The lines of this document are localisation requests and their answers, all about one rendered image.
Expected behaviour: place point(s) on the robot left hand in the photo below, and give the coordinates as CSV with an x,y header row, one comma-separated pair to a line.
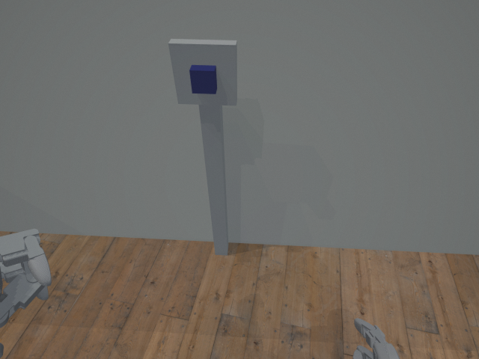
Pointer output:
x,y
23,264

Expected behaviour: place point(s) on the button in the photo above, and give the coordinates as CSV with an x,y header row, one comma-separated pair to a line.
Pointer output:
x,y
203,79

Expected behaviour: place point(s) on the robot right hand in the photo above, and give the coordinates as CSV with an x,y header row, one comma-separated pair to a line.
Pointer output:
x,y
375,338

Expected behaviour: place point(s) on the panel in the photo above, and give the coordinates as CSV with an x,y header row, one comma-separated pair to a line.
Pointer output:
x,y
222,54

